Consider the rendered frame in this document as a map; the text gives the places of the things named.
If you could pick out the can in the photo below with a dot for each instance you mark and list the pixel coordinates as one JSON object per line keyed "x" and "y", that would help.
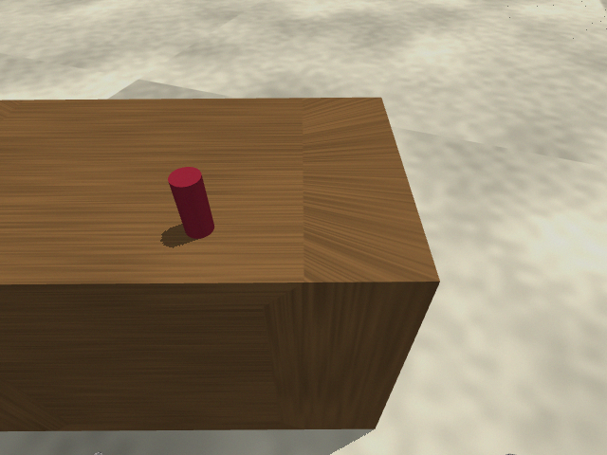
{"x": 192, "y": 202}

